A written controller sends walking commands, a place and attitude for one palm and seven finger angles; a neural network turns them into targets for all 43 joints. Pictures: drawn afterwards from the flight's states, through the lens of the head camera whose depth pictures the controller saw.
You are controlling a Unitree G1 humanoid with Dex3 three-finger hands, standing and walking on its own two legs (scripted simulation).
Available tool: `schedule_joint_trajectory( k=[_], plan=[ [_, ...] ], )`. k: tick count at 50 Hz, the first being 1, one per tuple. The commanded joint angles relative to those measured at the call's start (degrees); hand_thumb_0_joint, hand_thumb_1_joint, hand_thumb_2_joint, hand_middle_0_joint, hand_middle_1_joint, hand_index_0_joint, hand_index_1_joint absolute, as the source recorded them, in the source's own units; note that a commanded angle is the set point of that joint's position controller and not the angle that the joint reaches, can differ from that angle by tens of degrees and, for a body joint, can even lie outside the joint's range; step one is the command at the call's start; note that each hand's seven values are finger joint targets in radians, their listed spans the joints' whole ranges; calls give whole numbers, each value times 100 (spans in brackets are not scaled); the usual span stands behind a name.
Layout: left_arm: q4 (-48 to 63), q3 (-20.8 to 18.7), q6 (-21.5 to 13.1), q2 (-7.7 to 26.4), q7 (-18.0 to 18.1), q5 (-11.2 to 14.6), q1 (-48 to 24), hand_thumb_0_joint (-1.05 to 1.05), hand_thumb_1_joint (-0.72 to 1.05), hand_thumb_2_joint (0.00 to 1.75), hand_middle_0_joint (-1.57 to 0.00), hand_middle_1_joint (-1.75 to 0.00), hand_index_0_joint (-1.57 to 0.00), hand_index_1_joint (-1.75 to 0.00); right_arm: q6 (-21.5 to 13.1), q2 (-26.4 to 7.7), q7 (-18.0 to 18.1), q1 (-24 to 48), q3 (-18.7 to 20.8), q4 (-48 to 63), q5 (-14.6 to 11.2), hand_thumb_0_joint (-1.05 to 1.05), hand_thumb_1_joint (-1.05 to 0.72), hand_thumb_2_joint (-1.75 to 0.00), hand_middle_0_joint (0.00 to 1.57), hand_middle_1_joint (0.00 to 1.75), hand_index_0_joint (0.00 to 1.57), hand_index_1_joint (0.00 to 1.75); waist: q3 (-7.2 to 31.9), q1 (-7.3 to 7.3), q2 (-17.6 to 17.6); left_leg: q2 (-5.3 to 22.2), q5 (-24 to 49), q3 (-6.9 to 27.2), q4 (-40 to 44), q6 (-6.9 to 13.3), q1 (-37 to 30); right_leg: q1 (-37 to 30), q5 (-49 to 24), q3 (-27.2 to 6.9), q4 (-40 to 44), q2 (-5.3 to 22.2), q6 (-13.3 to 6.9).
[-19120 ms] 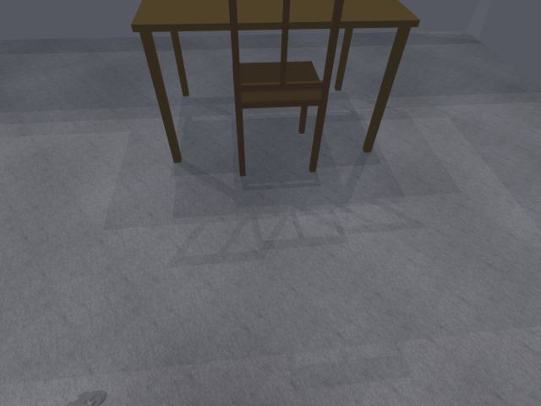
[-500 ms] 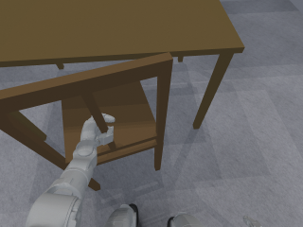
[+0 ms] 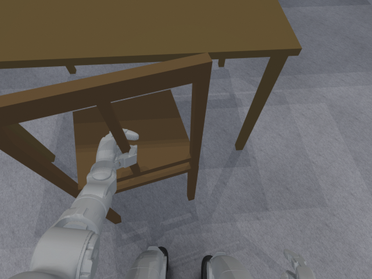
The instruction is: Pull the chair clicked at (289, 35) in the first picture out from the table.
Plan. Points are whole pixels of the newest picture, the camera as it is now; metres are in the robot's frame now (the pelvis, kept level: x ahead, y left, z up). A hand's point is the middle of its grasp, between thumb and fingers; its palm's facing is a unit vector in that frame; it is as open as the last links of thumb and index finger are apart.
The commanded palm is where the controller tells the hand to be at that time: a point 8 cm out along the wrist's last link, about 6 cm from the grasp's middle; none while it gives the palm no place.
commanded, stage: step backward, pulling the chair out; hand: left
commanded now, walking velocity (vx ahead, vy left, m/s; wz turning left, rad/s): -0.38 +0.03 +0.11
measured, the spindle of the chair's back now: (123, 144) +0.42 +0.17 -0.04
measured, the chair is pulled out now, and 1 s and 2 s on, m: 0.19 0.29 0.35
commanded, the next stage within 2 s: none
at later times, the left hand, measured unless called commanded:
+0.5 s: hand (131, 168) +0.35 +0.14 -0.05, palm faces +0.06 -0.98 -0.18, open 5.4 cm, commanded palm +0.34 +0.19 -0.05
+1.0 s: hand (131, 196) +0.28 +0.13 -0.05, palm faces +0.07 -0.98 -0.18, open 5.4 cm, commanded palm +0.28 +0.18 -0.05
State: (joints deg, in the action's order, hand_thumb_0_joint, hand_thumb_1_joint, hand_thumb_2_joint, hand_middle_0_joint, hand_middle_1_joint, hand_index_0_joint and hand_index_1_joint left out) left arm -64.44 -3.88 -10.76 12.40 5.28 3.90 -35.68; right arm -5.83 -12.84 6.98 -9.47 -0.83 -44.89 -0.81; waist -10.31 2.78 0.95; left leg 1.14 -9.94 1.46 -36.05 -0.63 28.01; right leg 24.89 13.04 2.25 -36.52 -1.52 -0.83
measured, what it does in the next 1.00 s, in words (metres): walks backwards: left foot, then left foot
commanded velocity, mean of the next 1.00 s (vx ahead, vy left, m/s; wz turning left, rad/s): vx -0.38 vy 0.01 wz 0.03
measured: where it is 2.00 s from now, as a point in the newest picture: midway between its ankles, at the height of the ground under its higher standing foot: outside the picture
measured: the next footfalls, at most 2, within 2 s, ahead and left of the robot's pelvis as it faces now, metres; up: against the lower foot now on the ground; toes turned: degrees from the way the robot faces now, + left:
left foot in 0.24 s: +0.01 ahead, +0.14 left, +0.00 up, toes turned +0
left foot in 0.72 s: -0.12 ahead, +0.13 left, +0.00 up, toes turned +4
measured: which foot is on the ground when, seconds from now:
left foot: down 0.00-0.06, up 0.08-0.22, down 0.24-0.54, up 0.56-0.70, down 0.72-1.00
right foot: down 0.00-1.00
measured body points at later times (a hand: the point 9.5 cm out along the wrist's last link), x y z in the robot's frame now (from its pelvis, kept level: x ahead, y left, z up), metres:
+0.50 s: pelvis -0.05 +0.00 +0.00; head +0.06 -0.01 +0.44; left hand +0.34 +0.19 -0.04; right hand +0.04 -0.26 -0.13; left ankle -0.03 +0.14 -0.72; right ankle +0.04 -0.11 -0.72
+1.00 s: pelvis -0.10 -0.01 +0.00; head +0.00 -0.03 +0.44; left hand +0.28 +0.18 -0.03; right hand -0.01 -0.27 -0.15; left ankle -0.12 +0.13 -0.71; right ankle +0.02 -0.11 -0.72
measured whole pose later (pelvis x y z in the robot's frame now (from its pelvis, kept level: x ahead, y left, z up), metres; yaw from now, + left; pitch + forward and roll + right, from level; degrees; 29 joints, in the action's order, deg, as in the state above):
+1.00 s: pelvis -0.10 -0.01 +0.00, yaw +5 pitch +4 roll +1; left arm -64.0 -3.6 -9.9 10.4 4.8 4.3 -37.1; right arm -3.6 -14.6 7.4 -11.3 0.4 -44.9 -2.5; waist -9.7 4.7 2.1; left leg 0.4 -26.4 2.2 -43.2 -2.6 24.3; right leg 31.1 6.0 3.0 -33.3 0.9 -1.8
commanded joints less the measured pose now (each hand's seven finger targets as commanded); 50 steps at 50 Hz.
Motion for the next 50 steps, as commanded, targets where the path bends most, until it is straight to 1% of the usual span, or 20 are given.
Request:
schedule_joint_trajectory(
  k=[1, 3, 5, 8, 10, 13, 14, 18, 21, 25, 28, 30, 33, 36, 37, 39, 43, 46, 48, 50],
  plan=[
    [1255, -120, -486, 1108, 5, -104, -1918, 0, 90, 90, -50, -145, -50, -145, -247, -923, 64, -441, 338, 434, -117, 0, -90, -90, 20, 30, 20, 30, 3084, -69, 600, 952, 1241, 1082, 253, 330, -674, -1577, -607, -862, 571, 711, -93],
    [1214, -179, -498, 1373, 78, -101, -1914, 0, 90, 90, -50, -145, -50, -145, -309, -892, 66, -558, 367, 454, -192, 0, -90, -90, 20, 30, 20, 30, 3123, 58, -435, 139, -321, 313, -841, -108, -708, -1302, -862, -1820, 1434, 1779, -455],
    [1038, -242, -358, 1441, 110, -101, -1625, 0, 90, 90, -50, -145, -50, -145, -299, -957, 69, -327, 346, 444, -161, 0, -90, -90, 20, 30, 20, 30, 3027, -141, -290, -101, -1769, 449, -1920, -248, -438, -1319, -1652, -1993, 1532, 2370, -911],
    [1165, -305, -236, 1295, 96, -164, -1670, 0, 90, 90, -50, -145, -50, -145, -293, -911, 83, -400, 210, 299, -70, 0, -90, -90, 20, 30, 20, 30, 3121, -84, -456, 31, -1763, 583, -1073, -190, -359, -2003, -3525, -1171, 859, 2132, -675],
    [1138, -264, -145, 1236, 95, -118, -1698, 0, 90, 90, -50, -145, -50, -145, -229, -1071, 145, -568, 238, 178, -82, 0, -90, -90, 20, 30, 20, 30, 3233, -1, -471, 161, -587, 473, 256, -167, -769, -2211, -4048, -791, 476, 1854, -404],
    [1354, 33, -215, 815, 25, -69, -2050, 0, 90, 90, -50, -145, -50, -145, -91, -1140, 112, -769, 384, 327, -177, 0, -90, -90, 20, 30, 20, 30, 3538, 56, -194, 757, 2678, 641, 452, 98, -1691, -1780, -3264, -446, 361, 981, 93],
    [1564, 79, -257, 784, -3, -78, -2235, 0, 90, 90, -50, -145, -50, -145, -83, -1119, 137, -648, 355, 365, -100, 0, -90, -90, 20, 30, 20, 30, 3637, 47, 459, 891, 3347, 877, 498, 181, -1966, -1589, -3153, -354, 156, 855, 116],
    [1581, 62, -299, 611, -75, -179, -2004, 0, 90, 90, -50, -145, -50, -145, 58, -956, -17, -652, 401, 543, 3, 0, -90, -90, 20, 30, 20, 30, 3642, 38, 1217, 1287, 4480, 1261, 437, 367, -2407, -935, -592, -357, -280, 482, 38],
    [1576, 60, -311, 582, -110, -194, -1976, 0, 90, 90, -50, -145, -50, -145, 96, -916, -125, -713, 396, 574, 51, 0, -90, -90, 20, 30, 20, 30, 3263, 30, 1227, 1466, 4687, 1344, 342, 524, -2522, -648, 41, -414, -139, 364, 45],
    [1500, -191, -340, 1004, -60, -164, -1908, 0, 90, 90, -50, -145, -50, -145, 98, -953, -72, -681, 425, 591, -84, 0, -90, -90, 20, 30, 20, 30, 3250, 0, 707, 990, 2421, 785, -41, 117, -1108, -1817, -2265, -664, 452, 784, -102],
    [1137, -292, -304, 1312, 2, -116, -1733, 0, 90, 90, -50, -145, -50, -145, -5, -961, 0, -647, 449, 516, -214, 0, -90, -90, 20, 30, 20, 30, 3483, -54, -593, -132, -2141, 300, -1756, -284, -587, -1805, -2760, -1863, 1468, 2305, -779],
    [1056, -253, -153, 1178, 22, -139, -1708, 0, 90, 90, -50, -145, -50, -145, -54, -954, 23, -630, 335, 384, -137, 0, -90, -90, 20, 30, 20, 30, 3368, -78, -438, 22, -2245, 542, -1665, -220, -534, -1796, -2947, -1568, 1275, 2330, -839],
    [1082, -187, -114, 1019, 39, -133, -1877, 0, 90, 90, -50, -145, -50, -145, -51, -1003, 105, -708, 256, 207, -109, 0, -90, -90, 20, 30, 20, 30, 3435, 56, -580, 60, -1454, 272, -3, -184, -923, -1997, -3408, -854, 971, 1887, -392],
    [1309, 44, -136, 758, 19, -62, -2078, 0, 90, 90, -50, -145, -50, -145, 49, -1174, 165, -685, 380, 378, -178, 0, -90, -90, 20, 30, 20, 30, 3458, 47, 87, 714, 1373, 536, 853, 109, -1520, -1531, -2297, -351, 554, 917, 174],
    [1547, 200, -214, 604, -41, -29, -2272, 0, 90, 90, -50, -145, -50, -145, 65, -1028, 122, -639, 359, 509, -187, 0, -90, -90, 20, 30, 20, 30, 3445, 31, 351, 886, 1253, 604, 953, 195, -1483, -1468, -1370, -296, 451, 764, 232],
    [1703, 196, -260, 574, -62, -70, -2434, 0, 90, 90, -50, -145, -50, -145, 78, -961, 163, -494, 308, 530, -79, 0, -90, -90, 20, 30, 20, 30, 3269, -14, 1096, 1158, 1685, 840, 1095, 336, -1326, -1330, -765, -198, -221, 558, 219],
    [1503, 136, -324, 527, -66, -109, -2328, 0, 90, 90, -50, -145, -50, -145, 57, -931, 86, -723, 379, 478, -67, 0, -90, -90, 20, 30, 20, 30, 3136, -18, 716, 1137, 2997, 655, 327, 256, -1699, -1154, -1382, -369, 93, 578, 70],
    [1387, 33, -337, 851, -34, -83, -2220, 0, 90, 90, -50, -145, -50, -145, 69, -934, 113, -875, 450, 400, -189, 0, -90, -90, 20, 30, 20, 30, 3515, 62, -363, 343, 334, 52, -540, -209, -1076, -1650, -2903, -1116, 797, 1493, -260],
    [1062, -55, -313, 1018, -19, -81, -1873, 0, 90, 90, -50, -145, -50, -145, 6, -955, 111, -791, 431, 406, -225, 0, -90, -90, 20, 30, 20, 30, 3458, -78, -907, -132, -2267, 113, -1344, -248, -797, -1511, -1879, -1669, 1606, 2112, -540],
    [975, -39, -204, 939, 3, -120, -1883, 0, 90, 90, -50, -145, -50, -145, -32, -1032, 103, -810, 353, 291, -183, 0, -90, -90, 20, 30, 20, 30, 3363, -47, -807, -18, -2209, 247, -1130, -185, -844, -1507, -1754, -1462, 1579, 2170, -602]
  ],
)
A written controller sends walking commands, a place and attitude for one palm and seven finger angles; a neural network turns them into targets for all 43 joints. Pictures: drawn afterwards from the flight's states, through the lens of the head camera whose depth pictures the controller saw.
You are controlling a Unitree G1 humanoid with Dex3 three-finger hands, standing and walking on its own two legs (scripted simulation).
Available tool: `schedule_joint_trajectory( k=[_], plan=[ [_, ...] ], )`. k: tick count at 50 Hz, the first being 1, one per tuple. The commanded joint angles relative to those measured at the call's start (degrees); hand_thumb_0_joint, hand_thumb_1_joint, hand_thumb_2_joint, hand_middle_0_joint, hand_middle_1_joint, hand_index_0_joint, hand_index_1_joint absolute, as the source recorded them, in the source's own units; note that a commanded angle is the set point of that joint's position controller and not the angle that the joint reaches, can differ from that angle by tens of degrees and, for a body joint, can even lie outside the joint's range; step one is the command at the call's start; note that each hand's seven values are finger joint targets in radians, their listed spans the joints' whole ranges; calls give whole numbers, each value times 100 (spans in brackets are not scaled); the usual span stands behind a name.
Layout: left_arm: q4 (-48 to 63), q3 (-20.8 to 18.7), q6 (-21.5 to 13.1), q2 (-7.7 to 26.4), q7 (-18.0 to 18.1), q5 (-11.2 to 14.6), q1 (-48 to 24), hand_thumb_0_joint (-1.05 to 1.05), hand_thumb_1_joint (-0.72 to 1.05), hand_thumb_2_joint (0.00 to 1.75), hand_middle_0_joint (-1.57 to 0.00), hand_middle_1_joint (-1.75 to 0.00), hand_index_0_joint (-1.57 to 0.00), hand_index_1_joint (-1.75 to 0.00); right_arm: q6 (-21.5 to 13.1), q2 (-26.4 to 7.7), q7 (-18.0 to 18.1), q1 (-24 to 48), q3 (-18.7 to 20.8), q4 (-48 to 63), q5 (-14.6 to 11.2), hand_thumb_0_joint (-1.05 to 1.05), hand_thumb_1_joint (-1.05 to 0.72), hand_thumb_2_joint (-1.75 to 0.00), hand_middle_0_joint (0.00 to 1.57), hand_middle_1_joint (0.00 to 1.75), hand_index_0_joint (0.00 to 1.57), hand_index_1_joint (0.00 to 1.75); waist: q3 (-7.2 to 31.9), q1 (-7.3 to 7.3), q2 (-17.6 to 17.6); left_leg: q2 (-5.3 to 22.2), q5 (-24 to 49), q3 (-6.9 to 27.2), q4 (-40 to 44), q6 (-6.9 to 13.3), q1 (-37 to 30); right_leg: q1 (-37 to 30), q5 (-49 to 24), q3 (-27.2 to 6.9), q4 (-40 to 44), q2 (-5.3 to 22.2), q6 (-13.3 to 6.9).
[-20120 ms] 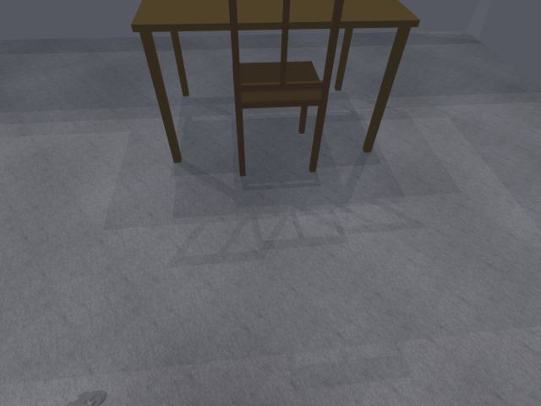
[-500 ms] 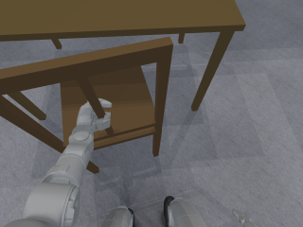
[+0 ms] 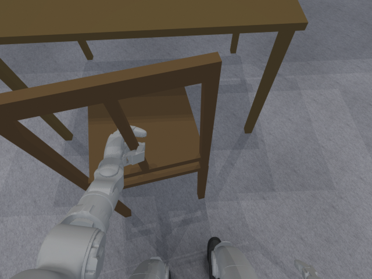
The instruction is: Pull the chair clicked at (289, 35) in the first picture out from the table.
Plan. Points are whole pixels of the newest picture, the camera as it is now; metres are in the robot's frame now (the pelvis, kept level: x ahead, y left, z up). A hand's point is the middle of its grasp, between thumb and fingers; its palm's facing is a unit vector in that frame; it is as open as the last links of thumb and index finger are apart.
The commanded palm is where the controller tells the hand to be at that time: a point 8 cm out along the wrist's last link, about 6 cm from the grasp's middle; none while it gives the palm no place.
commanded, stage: step backward, pulling the chair out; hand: left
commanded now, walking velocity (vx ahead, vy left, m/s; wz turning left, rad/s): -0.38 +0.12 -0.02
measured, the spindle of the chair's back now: (131, 141) +0.43 +0.13 -0.04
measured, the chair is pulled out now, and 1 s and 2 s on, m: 0.29 0.35 0.43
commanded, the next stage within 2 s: none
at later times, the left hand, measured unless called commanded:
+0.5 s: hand (137, 169) +0.35 +0.12 -0.05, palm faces -0.04 -0.98 -0.18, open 5.4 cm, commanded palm +0.36 +0.17 -0.04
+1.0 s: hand (137, 175) +0.34 +0.12 -0.05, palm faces -0.02 -0.98 -0.19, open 5.5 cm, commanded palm +0.35 +0.16 -0.04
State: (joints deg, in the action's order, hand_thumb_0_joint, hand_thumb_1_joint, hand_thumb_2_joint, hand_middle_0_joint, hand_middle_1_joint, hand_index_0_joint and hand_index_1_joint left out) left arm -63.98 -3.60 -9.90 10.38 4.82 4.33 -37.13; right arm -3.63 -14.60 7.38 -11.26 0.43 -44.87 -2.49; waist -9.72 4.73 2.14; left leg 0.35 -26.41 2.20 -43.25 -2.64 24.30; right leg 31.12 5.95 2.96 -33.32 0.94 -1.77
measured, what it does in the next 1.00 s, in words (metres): steps on the spot: right foot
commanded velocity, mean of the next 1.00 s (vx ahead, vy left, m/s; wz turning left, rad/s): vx -0.38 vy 0.01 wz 0.00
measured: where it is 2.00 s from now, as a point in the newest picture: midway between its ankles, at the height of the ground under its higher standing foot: outside the picture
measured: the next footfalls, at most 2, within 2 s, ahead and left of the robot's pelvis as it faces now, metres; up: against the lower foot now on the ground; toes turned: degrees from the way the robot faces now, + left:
right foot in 0.22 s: +0.11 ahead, -0.11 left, +0.00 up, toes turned -4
right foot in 1.26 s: -0.02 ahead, -0.11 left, +0.00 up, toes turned -4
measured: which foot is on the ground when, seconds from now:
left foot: down 0.00-1.00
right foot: down 0.00-0.14, up 0.16-0.20, down 0.22-1.00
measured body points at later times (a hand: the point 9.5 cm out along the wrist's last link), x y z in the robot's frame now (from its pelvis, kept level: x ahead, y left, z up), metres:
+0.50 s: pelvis -0.05 +0.01 +0.00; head +0.05 -0.01 +0.44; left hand +0.35 +0.17 -0.03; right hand +0.01 -0.27 -0.13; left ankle -0.02 +0.14 -0.72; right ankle +0.07 -0.11 -0.72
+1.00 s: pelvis -0.06 +0.00 +0.00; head +0.03 -0.02 +0.44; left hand +0.33 +0.17 -0.03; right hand +0.00 -0.27 -0.14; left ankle -0.05 +0.13 -0.72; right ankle +0.05 -0.11 -0.72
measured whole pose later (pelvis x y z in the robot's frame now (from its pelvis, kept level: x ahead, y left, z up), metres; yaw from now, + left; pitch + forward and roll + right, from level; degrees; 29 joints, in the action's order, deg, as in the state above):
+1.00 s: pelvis -0.06 +0.00 +0.00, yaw -2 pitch +4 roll +1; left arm -64.4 -3.3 -10.1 11.1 4.9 3.8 -35.8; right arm -4.4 -14.6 7.9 -13.7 0.1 -45.4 -2.1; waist -8.1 4.2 1.2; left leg 0.6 -19.7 -0.2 -39.3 -1.6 23.2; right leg 30.9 6.8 1.9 -34.0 1.1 -1.0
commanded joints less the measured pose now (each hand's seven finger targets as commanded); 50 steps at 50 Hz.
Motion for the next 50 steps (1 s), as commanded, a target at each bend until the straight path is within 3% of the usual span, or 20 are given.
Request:
schedule_joint_trajectory(
  k=[1, 3, 6, 10, 12, 14, 17, 19, 21, 24, 27, 30, 33, 36, 38, 40, 42, 44, 46, 50],
  plan=[
    [982, -17, -279, 1047, 57, -166, -1851, 0, 90, 90, -50, -145, -50, -145, -252, -831, 72, -634, 166, 258, 5, 0, -90, -90, 20, 30, 20, 30, 3312, -173, -856, 95, -310, 109, 167, 43, -648, -2136, -1159, -1203, 1129, 1762, -363],
    [961, 3, -266, 1008, 72, -140, -1844, 0, 90, 90, -50, -145, -50, -145, -252, -908, 114, -690, 159, 189, 1, 0, -90, -90, 20, 30, 20, 30, 3345, -89, -698, 194, 729, 8, 1474, 126, -999, -2102, -914, -789, 850, 1313, 1],
    [1469, 186, -360, 798, 17, -86, -2135, 0, 90, 90, -50, -145, -50, -145, -221, -854, 102, -333, 171, 584, 41, 0, -90, -90, 20, 30, 20, 30, 2973, -305, 1102, 1197, 1895, 752, 2175, 575, -363, -2047, 714, -262, -461, 307, 320],
    [1373, 52, -368, 805, 7, -110, -2208, 0, 90, 90, -50, -145, -50, -145, -244, -817, 89, -557, 236, 470, 60, 0, -90, -90, 20, 30, 20, 30, 3020, -239, 314, 1180, 4208, 589, 1158, 466, -1076, -1869, -815, -445, -281, 331, 190],
    [1353, 120, -460, 829, 0, -169, -2284, 0, 90, 90, -50, -145, -50, -145, -241, -775, 49, -700, 262, 351, 76, 0, -90, -90, 20, 30, 20, 30, 3198, -161, 282, 935, 3766, 300, 802, 159, -988, -2037, -1906, -669, -6, 636, 66],
    [1104, -95, -484, 1192, 40, -133, -2032, 0, 90, 90, -50, -145, -50, -145, -230, -871, 97, -860, 358, 243, -2, 0, -90, -90, 20, 30, 20, 30, 3665, -125, -484, 493, 2404, 19, 209, -31, -957, -2306, -2879, -1148, 359, 1230, -208],
    [840, -65, -407, 1185, 19, -141, -1869, 0, 90, 90, -50, -145, -50, -145, -275, -825, 106, -684, 268, 261, -27, 0, -90, -90, 20, 30, 20, 30, 3505, -209, -815, 160, -64, 86, 127, -32, -610, -2141, -1832, -1382, 903, 1680, -332],
    [848, -58, -382, 1177, 50, -127, -1873, 0, 90, 90, -50, -145, -50, -145, -310, -901, 149, -663, 208, 197, 12, 0, -90, -90, 20, 30, 20, 30, 3351, -160, -416, 284, 667, 19, 1018, 73, -1014, -1857, -1147, -893, 810, 1313, -77],
    [1053, 37, -459, 1023, 48, -123, -2003, 0, 90, 90, -50, -145, -50, -145, -293, -932, 158, -493, 212, 378, 19, 0, -90, -90, 20, 30, 20, 30, 3253, -215, 452, 873, 2061, 476, 1704, 336, -852, -1698, -80, -456, 214, 511, 319],
    [1263, -17, -469, 1041, 38, -98, -2171, 0, 90, 90, -50, -145, -50, -145, -312, -840, 145, -403, 183, 482, 49, 0, -90, -90, 20, 30, 20, 30, 2867, -288, 843, 1330, 2395, 764, 1904, 590, -250, -1839, 618, -374, -623, 204, 294],
    [1312, -54, -496, 1017, 16, -133, -2125, 0, 90, 90, -50, -145, -50, -145, -326, -776, 117, -554, 228, 450, 67, 0, -90, -90, 20, 30, 20, 30, 3118, -255, 522, 1189, 3389, 420, 1245, 438, -738, -1948, -638, -511, -325, 350, 225],
    [1221, -75, -444, 1234, 47, -115, -1972, 0, 90, 90, -50, -145, -50, -145, -305, -816, 128, -593, 264, 448, -3, 0, -90, -90, 20, 30, 20, 30, 2899, -277, -22, 672, 1100, 81, 842, 175, -35, -1861, -86, -1080, 179, 924, -8],
    [898, -107, -468, 1331, 97, -125, -1625, 0, 90, 90, -50, -145, -50, -145, -368, -815, 71, -817, 275, 327, -43, 0, -90, -90, 20, 30, 20, 30, 3069, -274, -1125, -95, -428, -146, -395, 35, -676, -1254, 1156, -1875, 1747, 1746, -323],
    [882, -120, -447, 1221, 94, -173, -1749, 0, 90, 90, -50, -145, -50, -145, -401, -823, 71, -848, 151, 172, 12, 0, -90, -90, 20, 30, 20, 30, 3201, -165, -988, 24, -118, -1, 344, 85, -892, -1651, -88, -1246, 1337, 1595, -271],
    [913, -91, -496, 1173, 86, -166, -1830, 0, 90, 90, -50, -145, -50, -145, -400, -955, 130, -812, 178, 166, -2, 0, -90, -90, 20, 30, 20, 30, 3239, -138, -555, 311, 1200, 118, 1447, 189, -1043, -1723, -511, -804, 791, 1071, 60],
    [1218, 55, -542, 1046, 66, -111, -1973, 0, 90, 90, -50, -145, -50, -145, -380, -932, 140, -569, 184, 388, -11, 0, -90, -90, 20, 30, 20, 30, 3148, -276, 738, 1035, 2059, 547, 1928, 463, -806, -1686, 316, -366, -81, 407, 328],
    [1428, 88, -520, 914, 33, -115, -2240, 0, 90, 90, -50, -145, -50, -145, -363, -790, 140, -457, 138, 492, 44, 0, -90, -90, 20, 30, 20, 30, 2867, -324, 811, 1318, 2768, 747, 1853, 569, -423, -1797, 373, -392, -638, 277, 250],
    [1373, -90, -477, 1120, 45, -112, -2102, 0, 90, 90, -50, -145, -50, -145, -329, -843, 160, -592, 213, 419, 63, 0, -90, -90, 20, 30, 20, 30, 3082, -270, 508, 1214, 3935, 531, 1310, 429, -946, -1859, -890, -473, -427, 356, 210],
    [1345, 43, -474, 983, 22, -168, -2144, 0, 90, 90, -50, -145, -50, -145, -280, -792, 110, -659, 212, 394, 70, 0, -90, -90, 20, 30, 20, 30, 3041, -239, 359, 1001, 3577, 370, 944, 172, -701, -2024, -1710, -669, -227, 672, 37],
    [882, -155, -355, 1336, 43, -123, -1639, 0, 90, 90, -50, -145, -50, -145, -229, -872, 119, -799, 294, 289, -27, 0, -90, -90, 20, 30, 20, 30, 3575, -238, -769, 86, -71, 110, -333, -97, -546, -2345, -2898, -1701, 825, 1897, -546]
  ],
)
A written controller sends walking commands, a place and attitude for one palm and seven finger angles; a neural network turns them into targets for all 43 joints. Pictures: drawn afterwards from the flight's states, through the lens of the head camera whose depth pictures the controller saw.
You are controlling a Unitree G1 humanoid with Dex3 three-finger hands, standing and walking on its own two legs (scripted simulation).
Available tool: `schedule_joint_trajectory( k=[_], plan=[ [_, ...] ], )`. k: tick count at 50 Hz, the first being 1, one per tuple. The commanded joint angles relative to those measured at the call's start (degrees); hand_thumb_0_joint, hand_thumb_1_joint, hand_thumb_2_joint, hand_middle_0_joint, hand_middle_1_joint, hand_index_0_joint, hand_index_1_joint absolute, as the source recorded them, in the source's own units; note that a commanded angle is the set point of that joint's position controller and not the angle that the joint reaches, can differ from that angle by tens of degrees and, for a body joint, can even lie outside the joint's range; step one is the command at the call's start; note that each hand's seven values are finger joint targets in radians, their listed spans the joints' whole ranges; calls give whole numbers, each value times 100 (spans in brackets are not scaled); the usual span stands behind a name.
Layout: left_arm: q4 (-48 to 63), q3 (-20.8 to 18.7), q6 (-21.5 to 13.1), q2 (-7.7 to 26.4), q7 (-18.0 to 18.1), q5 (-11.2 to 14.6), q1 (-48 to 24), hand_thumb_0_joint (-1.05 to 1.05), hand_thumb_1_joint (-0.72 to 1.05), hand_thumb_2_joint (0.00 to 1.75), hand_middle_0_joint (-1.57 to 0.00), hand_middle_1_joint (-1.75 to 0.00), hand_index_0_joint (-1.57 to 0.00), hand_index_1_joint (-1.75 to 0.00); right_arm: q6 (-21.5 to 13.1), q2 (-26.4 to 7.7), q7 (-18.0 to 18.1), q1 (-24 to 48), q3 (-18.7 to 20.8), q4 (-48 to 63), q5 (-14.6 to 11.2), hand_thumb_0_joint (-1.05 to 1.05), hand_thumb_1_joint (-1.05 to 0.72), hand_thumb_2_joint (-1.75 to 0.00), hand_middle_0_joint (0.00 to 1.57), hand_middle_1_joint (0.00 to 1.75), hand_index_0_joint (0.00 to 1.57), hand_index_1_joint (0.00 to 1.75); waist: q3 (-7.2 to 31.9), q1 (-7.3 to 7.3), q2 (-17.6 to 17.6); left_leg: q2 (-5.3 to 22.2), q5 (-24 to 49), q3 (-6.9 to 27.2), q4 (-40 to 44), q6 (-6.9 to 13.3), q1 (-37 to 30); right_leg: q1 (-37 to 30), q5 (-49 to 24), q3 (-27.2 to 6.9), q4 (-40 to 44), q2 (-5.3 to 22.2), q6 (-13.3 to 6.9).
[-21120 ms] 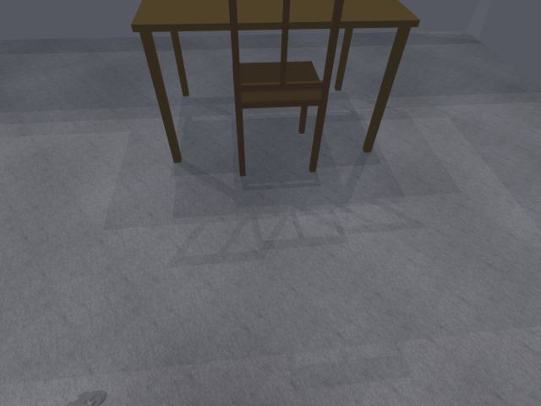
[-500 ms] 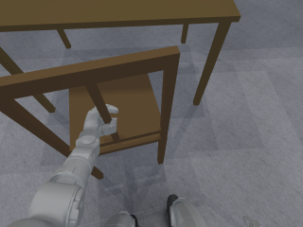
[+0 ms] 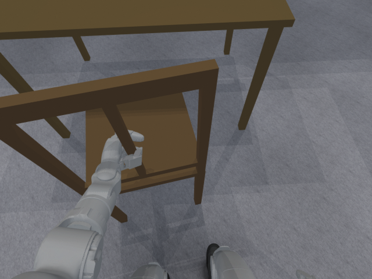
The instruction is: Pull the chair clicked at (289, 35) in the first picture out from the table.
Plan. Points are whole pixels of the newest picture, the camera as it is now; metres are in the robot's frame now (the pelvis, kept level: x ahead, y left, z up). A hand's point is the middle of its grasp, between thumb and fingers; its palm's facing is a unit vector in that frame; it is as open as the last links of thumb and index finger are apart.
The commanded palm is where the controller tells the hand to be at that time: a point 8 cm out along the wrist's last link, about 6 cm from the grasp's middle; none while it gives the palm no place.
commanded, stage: step backward, pulling the chair out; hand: left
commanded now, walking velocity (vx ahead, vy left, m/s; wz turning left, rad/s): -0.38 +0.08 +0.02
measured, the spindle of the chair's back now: (129, 146) +0.42 +0.14 -0.04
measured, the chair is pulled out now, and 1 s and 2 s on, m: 0.35 0.43 0.60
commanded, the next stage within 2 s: stop walking, hand still on the chair in 1.82 s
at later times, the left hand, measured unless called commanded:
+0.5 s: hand (135, 165) +0.37 +0.12 -0.05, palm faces -0.01 -0.98 -0.18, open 5.4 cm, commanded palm +0.36 +0.17 -0.04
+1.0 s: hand (131, 188) +0.31 +0.13 -0.04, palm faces -0.07 -0.98 -0.17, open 5.4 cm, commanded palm +0.30 +0.18 -0.04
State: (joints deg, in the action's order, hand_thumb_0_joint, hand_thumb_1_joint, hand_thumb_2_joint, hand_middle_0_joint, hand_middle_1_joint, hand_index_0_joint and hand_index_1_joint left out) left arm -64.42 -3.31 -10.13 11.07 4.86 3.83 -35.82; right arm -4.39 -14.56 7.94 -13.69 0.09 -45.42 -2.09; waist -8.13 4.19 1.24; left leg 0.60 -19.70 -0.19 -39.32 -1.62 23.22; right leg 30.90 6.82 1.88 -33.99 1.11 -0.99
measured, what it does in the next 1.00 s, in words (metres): walks backwards: right foot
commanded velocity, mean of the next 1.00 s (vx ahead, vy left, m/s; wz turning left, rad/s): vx -0.38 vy -0.01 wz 0.02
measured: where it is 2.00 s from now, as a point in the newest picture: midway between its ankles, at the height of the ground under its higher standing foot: outside the picture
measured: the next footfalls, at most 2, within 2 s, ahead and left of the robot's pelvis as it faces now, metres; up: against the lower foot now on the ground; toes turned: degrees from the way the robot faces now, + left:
right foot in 0.26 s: +0.04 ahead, -0.11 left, +0.00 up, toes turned -3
right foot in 1.14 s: -0.16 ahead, -0.08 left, +0.00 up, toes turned -3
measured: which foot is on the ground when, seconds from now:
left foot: down 0.00-1.00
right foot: down 0.00-0.18, up 0.20-0.24, down 0.26-0.98, up 1.00-1.00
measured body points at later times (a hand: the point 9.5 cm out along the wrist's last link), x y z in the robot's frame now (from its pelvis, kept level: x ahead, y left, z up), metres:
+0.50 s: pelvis -0.04 +0.01 +0.00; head +0.06 +0.00 +0.44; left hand +0.36 +0.18 -0.03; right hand +0.03 -0.26 -0.13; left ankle -0.03 +0.14 -0.72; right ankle +0.06 -0.11 -0.72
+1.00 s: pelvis -0.09 +0.03 +0.01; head +0.01 +0.02 +0.45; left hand +0.31 +0.18 -0.03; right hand -0.03 -0.25 -0.12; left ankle -0.10 +0.16 -0.72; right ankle -0.01 -0.10 -0.72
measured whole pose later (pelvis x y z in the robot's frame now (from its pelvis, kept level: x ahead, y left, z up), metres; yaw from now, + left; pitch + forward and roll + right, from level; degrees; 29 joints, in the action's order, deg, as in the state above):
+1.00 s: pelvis -0.09 +0.03 +0.01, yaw -1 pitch +4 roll +1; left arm -61.6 -1.8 -6.7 10.5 5.0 3.2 -38.2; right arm -1.7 -16.2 8.1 -10.8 0.7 -43.8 -1.3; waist -10.4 4.7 -0.4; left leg -0.5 -16.8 -0.7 -32.4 -0.2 19.3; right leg 27.9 6.5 0.7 -30.9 3.3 1.6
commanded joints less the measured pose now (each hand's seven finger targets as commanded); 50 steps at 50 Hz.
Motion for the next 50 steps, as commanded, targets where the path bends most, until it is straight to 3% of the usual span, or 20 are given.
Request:
schedule_joint_trajectory(
  k=[1, 4, 7, 10, 13, 15, 17, 18, 20, 23, 26, 30, 33, 35, 36, 37, 40, 44, 47, 50],
  plan=[
    [932, -144, -268, 1238, 26, -81, -1814, 0, 90, 90, -50, -145, -50, -145, -160, -860, 53, -488, 280, 384, -83, 0, -90, -90, 20, 30, 20, 30, 3328, -216, -831, 36, -1097, 424, -752, -156, -340, -2245, -2364, -1534, 1028, 1945, -615],
    [996, -92, -182, 1123, 53, -85, -1956, 0, 90, 90, -50, -145, -50, -145, -132, -943, 107, -477, 193, 256, -31, 0, -90, -90, 20, 30, 20, 30, 3200, -72, -476, 209, 19, 321, 691, -40, -925, -2067, -1907, -777, 825, 1485, -263],
    [1380, 88, -273, 805, 12, -32, -2131, 0, 90, 90, -50, -145, -50, -145, -67, -863, 66, -170, 214, 657, -27, 0, -90, -90, 20, 30, 20, 30, 2921, -236, 808, 1184, 1589, 906, 1574, 395, -483, -1874, 362, -171, -271, 313, 241],
    [1574, -7, -304, 811, 11, -48, -2335, 0, 90, 90, -50, -145, -50, -145, -97, -775, 62, -241, 206, 628, 67, 0, -90, -90, 20, 30, 20, 30, 2785, -225, 1002, 1510, 3276, 1128, 1318, 619, -870, -1557, 624, -182, -862, 165, 173],
    [1331, -3, -418, 731, 9, -142, -2327, 0, 90, 90, -50, -145, -50, -145, -159, -767, -53, -418, 261, 464, 114, 0, -90, -90, 20, 30, 20, 30, 2917, -141, 666, 1339, 4722, 873, 510, 372, -1671, -1533, -590, -320, -41, 291, 60],
    [1315, -129, -493, 999, 43, -165, -2334, 0, 90, 90, -50, -145, -50, -145, -165, -809, -55, -559, 308, 346, 64, 0, -90, -90, 20, 30, 20, 30, 3242, -77, 333, 1031, 4281, 556, 71, 83, -1445, -2153, -2662, -531, 308, 592, -56],
    [1112, -200, -485, 1187, 65, -118, -2118, 0, 90, 90, -50, -145, -50, -145, -170, -825, 10, -515, 370, 364, -15, 0, -90, -90, 20, 30, 20, 30, 3545, -80, -411, 386, 1166, 266, -607, -190, -790, -2666, -4020, -1258, 538, 1494, -478],
    [1012, -231, -438, 1266, 50, -133, -2004, 0, 90, 90, -50, -145, -50, -145, -192, -800, 9, -378, 332, 383, -27, 0, -90, -90, 20, 30, 20, 30, 3466, -158, -493, 186, -484, 389, -798, -203, -421, -2643, -3850, -1438, 733, 1826, -626],
    [919, -240, -261, 1290, 34, -120, -1851, 0, 90, 90, -50, -145, -50, -145, -204, -821, 19, -318, 243, 363, -20, 0, -90, -90, 20, 30, 20, 30, 3235, -227, -532, 166, -934, 543, -643, -163, -265, -2517, -3236, -1287, 789, 1930, -664],
    [1051, -159, -190, 1134, 42, -116, -1982, 0, 90, 90, -50, -145, -50, -145, -149, -868, 90, -345, 188, 283, 29, 0, -90, -90, 20, 30, 20, 30, 3325, -102, -533, 257, 435, 350, 634, -92, -763, -2517, -3035, -707, 523, 1451, -249],
    [1467, 84, -242, 807, -7, -48, -2186, 0, 90, 90, -50, -145, -50, -145, -52, -882, 74, -187, 242, 592, 16, 0, -90, -90, 20, 30, 20, 30, 3244, -158, 635, 1084, 2940, 891, 1304, 297, -1200, -2040, -1120, -202, -38, 418, 239],
    [1508, -25, -301, 767, -25, -104, -2218, 0, 90, 90, -50, -145, -50, -145, -36, -740, -46, -234, 250, 633, 152, 0, -90, -90, 20, 30, 20, 30, 2892, -195, 1236, 1599, 4354, 1267, 1192, 645, -1494, -1328, 1099, -248, -738, 133, 129],
    [1354, -75, -437, 778, -6, -195, -2220, 0, 90, 90, -50, -145, -50, -145, -96, -747, -185, -423, 279, 477, 168, 0, -90, -90, 20, 30, 20, 30, 3037, -130, 892, 1432, 5712, 1029, 328, 478, -2282, -1441, -310, -372, 276, 215, 52],
    [1264, -276, -452, 1130, 41, -177, -2092, 0, 90, 90, -50, -145, -50, -145, -85, -812, -138, -508, 359, 445, 42, 0, -90, -90, 20, 30, 20, 30, 3441, -69, 188, 975, 4413, 506, -155, 81, -1623, -2455, -3072, -632, 563, 651, -88],
    [1231, -266, -453, 1224, 46, -135, -2117, 0, 90, 90, -50, -145, -50, -145, -81, -811, -84, -479, 372, 476, -11, 0, -90, -90, 20, 30, 20, 30, 3508, -65, -252, 553, 2193, 269, -521, -141, -971, -2862, -3945, -1073, 560, 1255, -374],
    [1179, -277, -421, 1309, 36, -123, -2026, 0, 90, 90, -50, -145, -50, -145, -120, -806, -60, -300, 353, 544, -24, 0, -90, -90, 20, 30, 20, 30, 3391, -151, -403, 217, -203, 347, -863, -211, -460, -2909, -4262, -1418, 771, 1778, -634],
    [1054, -309, -165, 1319, 34, -144, -1787, 0, 90, 90, -50, -145, -50, -145, -130, -807, -12, -199, 220, 433, 42, 0, -90, -90, 20, 30, 20, 30, 3128, -231, -341, 152, -939, 604, -787, -177, -174, -2714, -3679, -1193, 772, 1965, -709],
    [1155, -239, -26, 1261, 62, -87, -1826, 0, 90, 90, -50, -145, -50, -145, -19, -929, 106, -266, 214, 329, 25, 0, -90, -90, 20, 30, 20, 30, 3237, -100, -552, 260, 722, 267, 869, -123, -975, -2755, -3560, -625, 553, 1457, -271],
    [1535, 101, -111, 717, -32, -37, -2083, 0, 90, 90, -50, -145, -50, -145, 82, -904, 65, -257, 287, 647, 1, 0, -90, -90, 20, 30, 20, 30, 3257, -112, 196, 1013, 3612, 624, 1203, 208, -1700, -2113, -1916, -177, 173, 417, 237],
    [1753, 66, -192, 649, -64, -115, -2248, 0, 90, 90, -50, -145, -50, -145, 119, -720, -46, -171, 250, 736, 187, 0, -90, -90, 20, 30, 20, 30, 3136, -103, 1395, 1605, 5093, 1200, 1329, 585, -2114, -1187, 1073, -168, -972, 118, 169]
  ],
)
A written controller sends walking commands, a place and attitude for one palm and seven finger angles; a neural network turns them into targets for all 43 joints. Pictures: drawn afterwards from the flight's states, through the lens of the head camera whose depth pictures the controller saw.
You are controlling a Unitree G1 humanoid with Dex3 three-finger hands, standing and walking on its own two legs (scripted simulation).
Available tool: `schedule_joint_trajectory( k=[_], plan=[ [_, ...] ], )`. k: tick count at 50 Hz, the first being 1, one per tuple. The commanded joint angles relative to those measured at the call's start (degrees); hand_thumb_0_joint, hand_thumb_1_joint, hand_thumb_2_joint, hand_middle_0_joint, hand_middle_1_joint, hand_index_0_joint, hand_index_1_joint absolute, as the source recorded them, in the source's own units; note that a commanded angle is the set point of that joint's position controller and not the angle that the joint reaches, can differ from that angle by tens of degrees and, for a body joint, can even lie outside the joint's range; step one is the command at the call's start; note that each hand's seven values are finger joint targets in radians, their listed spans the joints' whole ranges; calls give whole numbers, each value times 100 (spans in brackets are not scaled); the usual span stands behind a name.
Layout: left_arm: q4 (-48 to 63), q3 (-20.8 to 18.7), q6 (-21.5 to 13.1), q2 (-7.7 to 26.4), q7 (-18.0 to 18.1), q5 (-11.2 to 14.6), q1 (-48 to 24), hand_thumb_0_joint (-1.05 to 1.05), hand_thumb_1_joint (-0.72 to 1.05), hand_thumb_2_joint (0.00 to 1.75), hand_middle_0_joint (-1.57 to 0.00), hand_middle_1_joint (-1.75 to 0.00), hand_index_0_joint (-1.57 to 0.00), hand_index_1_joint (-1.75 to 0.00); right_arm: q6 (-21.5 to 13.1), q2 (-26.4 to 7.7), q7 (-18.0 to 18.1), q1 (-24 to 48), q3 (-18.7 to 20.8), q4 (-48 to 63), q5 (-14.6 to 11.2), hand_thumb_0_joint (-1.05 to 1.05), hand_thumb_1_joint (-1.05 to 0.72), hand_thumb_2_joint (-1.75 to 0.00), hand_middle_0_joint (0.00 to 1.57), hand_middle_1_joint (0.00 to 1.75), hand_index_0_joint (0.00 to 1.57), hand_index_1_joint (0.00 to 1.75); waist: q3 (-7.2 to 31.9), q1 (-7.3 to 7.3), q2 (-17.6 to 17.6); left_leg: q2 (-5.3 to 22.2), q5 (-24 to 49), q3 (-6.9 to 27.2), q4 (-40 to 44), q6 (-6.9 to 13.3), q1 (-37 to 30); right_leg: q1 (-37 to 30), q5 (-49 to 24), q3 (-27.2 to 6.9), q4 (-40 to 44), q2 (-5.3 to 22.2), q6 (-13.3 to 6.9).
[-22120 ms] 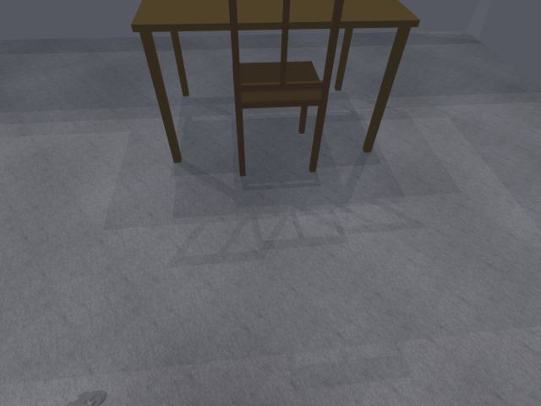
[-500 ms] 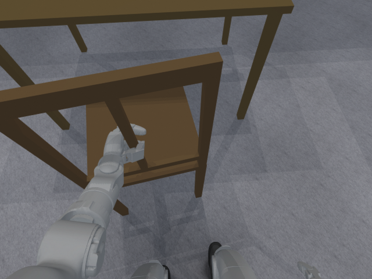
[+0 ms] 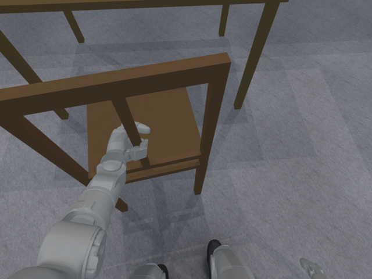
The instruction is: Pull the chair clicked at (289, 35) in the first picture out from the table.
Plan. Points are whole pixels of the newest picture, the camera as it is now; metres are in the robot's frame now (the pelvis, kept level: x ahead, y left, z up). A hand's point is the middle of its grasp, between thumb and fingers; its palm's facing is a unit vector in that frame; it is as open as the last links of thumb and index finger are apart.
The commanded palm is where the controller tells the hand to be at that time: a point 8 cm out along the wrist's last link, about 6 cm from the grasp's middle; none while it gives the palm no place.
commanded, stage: step backward, pulling the chair out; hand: left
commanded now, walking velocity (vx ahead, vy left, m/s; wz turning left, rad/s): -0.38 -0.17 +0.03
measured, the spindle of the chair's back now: (135, 138) +0.43 +0.12 -0.05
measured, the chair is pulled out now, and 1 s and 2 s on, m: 0.43 0.60 0.70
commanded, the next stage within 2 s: stop walking, hand still on the chair in 0.82 s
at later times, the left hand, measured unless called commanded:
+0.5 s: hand (140, 177) +0.33 +0.10 -0.05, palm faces -0.07 -0.98 -0.18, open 5.4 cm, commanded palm +0.33 +0.15 -0.05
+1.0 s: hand (136, 220) +0.23 +0.10 -0.05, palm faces -0.06 -0.98 -0.17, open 5.4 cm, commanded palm +0.22 +0.15 -0.03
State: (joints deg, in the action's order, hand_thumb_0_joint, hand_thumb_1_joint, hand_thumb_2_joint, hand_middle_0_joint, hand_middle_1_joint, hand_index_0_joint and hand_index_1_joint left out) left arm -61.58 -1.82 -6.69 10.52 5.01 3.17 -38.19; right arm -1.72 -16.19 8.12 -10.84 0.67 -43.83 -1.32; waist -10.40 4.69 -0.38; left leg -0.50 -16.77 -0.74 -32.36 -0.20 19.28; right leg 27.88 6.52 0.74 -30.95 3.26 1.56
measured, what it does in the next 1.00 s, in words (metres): walks backwards: right foot, then left foot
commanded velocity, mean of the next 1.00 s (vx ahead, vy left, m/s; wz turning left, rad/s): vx -0.28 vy -0.04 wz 0.06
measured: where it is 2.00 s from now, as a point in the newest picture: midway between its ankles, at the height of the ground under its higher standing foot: outside the picture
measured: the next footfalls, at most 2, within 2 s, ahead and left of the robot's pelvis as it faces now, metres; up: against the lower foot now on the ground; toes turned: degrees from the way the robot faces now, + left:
right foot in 0.14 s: -0.07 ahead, -0.11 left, +0.00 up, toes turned -2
left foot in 0.38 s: -0.02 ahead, +0.14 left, +0.00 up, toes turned +0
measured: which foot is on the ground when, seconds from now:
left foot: down 0.00-0.20, up 0.22-0.36, down 0.38-0.64, up 0.66-0.86, down 0.88-1.00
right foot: up 0.00-0.12, down 0.14-1.00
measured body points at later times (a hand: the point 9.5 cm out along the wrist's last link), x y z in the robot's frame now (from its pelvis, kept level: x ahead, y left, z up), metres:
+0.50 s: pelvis -0.07 +0.00 +0.00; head +0.03 -0.01 +0.44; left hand +0.33 +0.16 -0.04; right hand +0.00 -0.28 -0.13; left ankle -0.06 +0.14 -0.73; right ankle -0.01 -0.12 -0.72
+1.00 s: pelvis -0.15 +0.00 +0.00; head -0.06 -0.01 +0.44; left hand +0.23 +0.16 -0.04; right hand -0.07 -0.28 -0.13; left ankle -0.19 +0.13 -0.73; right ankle -0.08 -0.11 -0.72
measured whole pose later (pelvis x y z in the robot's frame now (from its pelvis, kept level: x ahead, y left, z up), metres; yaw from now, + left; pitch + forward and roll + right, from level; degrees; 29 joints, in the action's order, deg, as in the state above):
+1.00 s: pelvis -0.15 +0.00 +0.00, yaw +1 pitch +2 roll +2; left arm -59.6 -0.4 -5.8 8.9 4.3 3.4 -35.1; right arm -1.4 -16.2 7.3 -12.7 0.9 -41.8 -1.0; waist -10.1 4.2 -0.2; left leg 0.0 -18.2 -2.7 -29.3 -0.7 13.3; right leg 25.7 13.3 1.6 -34.6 3.1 0.2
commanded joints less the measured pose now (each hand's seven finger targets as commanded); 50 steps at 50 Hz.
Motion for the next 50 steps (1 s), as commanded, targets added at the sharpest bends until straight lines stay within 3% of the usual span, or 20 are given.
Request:
schedule_joint_trajectory(
  k=[1, 3, 7, 8, 9, 10, 15, 18, 20, 23, 26, 30, 32, 33, 34, 39, 42, 45, 47, 50],
  plan=[
    [1398, -80, -559, 640, -77, -57, -2005, 0, 90, 90, -50, -145, -50, -145, -162, -526, -132, -529, 200, 558, 147, 0, -90, -90, 20, 30, 20, 30, 3212, -176, 1565, 1825, 5350, 1354, 488, 580, -1992, -566, 1581, -118, -1332, -139, -146],
    [1234, -103, -640, 638, -61, -96, -1975, 0, 90, 90, -50, -145, -50, -145, -200, -542, -248, -744, 232, 457, 132, 0, -90, -90, 20, 30, 20, 30, 3252, -139, 1266, 1764, 6557, 1171, -78, 558, -2966, -260, 1267, -115, -667, -168, -176],
    [941, -235, -795, 882, -61, -168, -1988, 0, 90, 90, -50, -145, -50, -145, -297, -561, -313, -687, 193, 302, 67, 0, -90, -90, 20, 30, 20, 30, 3137, -162, 1097, 1333, 5198, 747, -716, 156, -1852, -1569, -1405, -251, 609, 91, -261],
    [1059, -338, -844, 1103, -24, -138, -2029, 0, 90, 90, -50, -145, -50, -145, -317, -559, -250, -773, 222, 297, -8, 0, -90, -90, 20, 30, 20, 30, 3457, -118, 391, 977, 3862, 436, -1057, -101, -1159, -2405, -3391, -547, 572, 511, -440],
    [865, -541, -811, 1450, 6, -49, -1793, 0, 90, 90, -50, -145, -50, -145, -343, -656, -144, -756, 293, 289, -96, 0, -90, -90, 20, 30, 20, 30, 3652, -165, -544, 505, 1103, 236, -1605, -297, -270, -3190, -5021, -1019, 362, 1175, -796],
    [671, -559, -710, 1486, -3, -34, -1606, 0, 90, 90, -50, -145, -50, -145, -395, -704, -126, -506, 305, 375, -118, 0, -90, -90, 20, 30, 20, 30, 3531, -302, -442, 253, -1012, 533, -1974, -344, 268, -3131, -5396, -1299, 390, 1781, -1095],
    [725, -526, -523, 1332, 52, -91, -1524, 0, 90, 90, -50, -145, -50, -145, -360, -576, 20, -371, 75, 197, 2, 0, -90, -90, 20, 30, 20, 30, 3373, -283, -349, 242, -609, 390, -669, -354, -22, -2790, -4200, -542, 248, 1429, -752],
    [1039, -259, -549, 1082, 20, 15, -1733, 0, 90, 90, -50, -145, -50, -145, -301, -694, 84, -459, 149, 239, -43, 0, -90, -90, 20, 30, 20, 30, 3515, -158, -372, 671, 2183, 382, 418, -157, -990, -2288, -3132, -168, 41, 809, -259],
    [1024, -47, -550, 774, -41, 65, -1720, 0, 90, 90, -50, -145, -50, -145, -237, -781, -19, -630, 260, 367, -114, 0, -90, -90, 20, 30, 20, 30, 3290, -141, 23, 1214, 3799, 634, 543, 119, -1553, -1754, -1672, -54, -49, 117, -3],
    [1351, -13, -639, 592, -89, -54, -2005, 0, 90, 90, -50, -145, -50, -145, -213, -529, -119, -449, 201, 490, 121, 0, -90, -90, 20, 30, 20, 30, 3276, -124, 1641, 1766, 5198, 1261, 533, 508, -2005, -833, 1134, -88, -989, -111, -65],
    [1278, -86, -697, 664, -65, -134, -1894, 0, 90, 90, -50, -145, -50, -145, -218, -529, -276, -716, 250, 447, 155, 0, -90, -90, 20, 30, 20, 30, 3231, -107, 1514, 1829, 6292, 1301, 27, 669, -2828, -429, 1387, -198, -585, -198, -134],
    [1013, -250, -724, 959, -81, -153, -1749, 0, 90, 90, -50, -145, -50, -145, -292, -561, -316, -639, 230, 407, 12, 0, -90, -90, 20, 30, 20, 30, 3181, -149, 992, 1323, 4782, 787, -513, 208, -1707, -1843, -1147, -242, 657, -31, -189],
    [901, -435, -714, 1328, -47, -22, -1680, 0, 90, 90, -50, -145, -50, -145, -336, -554, -177, -625, 320, 466, -156, 0, -90, -90, 20, 30, 20, 30, 3387, -162, -585, 420, 127, 129, -1382, -323, -375, -2670, -3469, -1101, 700, 1231, -677],
    [714, -454, -621, 1397, -47, 11, -1486, 0, 90, 90, -50, -145, -50, -145, -386, -629, -149, -421, 305, 523, -176, 0, -90, -90, 20, 30, 20, 30, 3317, -319, -530, 188, -1339, 427, -2037, -339, 74, -2515, -3376, -1389, 787, 1726, -955],
    [584, -423, -502, 1391, -40, 23, -1295, 0, 90, 90, -50, -145, -50, -145, -399, -666, -130, -400, 257, 467, -147, 0, -90, -90, 20, 30, 20, 30, 3181, -407, -270, 224, -1545, 665, -2280, -318, 225, -2418, -3111, -1447, 752, 1890, -1188],
    [512, -461, -352, 1266, 42, -7, -1348, 0, 90, 90, -50, -145, -50, -145, -355, -625, 0, -431, 82, 273, -83, 0, -90, -90, 20, 30, 20, 30, 3199, -336, -508, 185, -1139, 374, -949, -323, -29, -2792, -3795, -786, 460, 1574, -911],
    [627, -186, -368, 906, 3, 48, -1572, 0, 90, 90, -50, -145, -50, -145, -272, -657, 66, -642, 93, 206, -84, 0, -90, -90, 20, 30, 20, 30, 3455, -215, -597, 317, 219, 56, 631, -268, -769, -2735, -3288, -436, 246, 1180, -578],
    [757, 100, -418, 542, -87, 94, -1927, 0, 90, 90, -50, -145, -50, -145, -193, -824, 7, -792, 239, 314, -164, 0, -90, -90, 20, 30, 20, 30, 3459, -202, 296, 1169, 3412, 270, 723, 58, -1963, -1746, -1695, -22, -125, 279, -58],
    [2131, 143, -595, 441, -152, 16, -2108, 0, 90, 90, -50, -145, -50, -145, -162, -497, -98, -400, 140, 856, 84, 0, -90, -90, 20, 30, 20, 30, 3235, -207, 1655, 1580, 4550, 1031, 739, 376, -2051, -1177, 311, 55, -816, 75, -85],
    [2348, 102, -416, 422, -140, -53, -1436, 0, 90, 90, -50, -145, -50, -145, -84, -496, -222, -485, 163, 955, 79, 0, -90, -90, 20, 30, 20, 30, 2875, -295, 1204, 1690, 4845, 1112, 501, 637, -2419, -920, 1251, 28, -571, -149, -163]
  ],
)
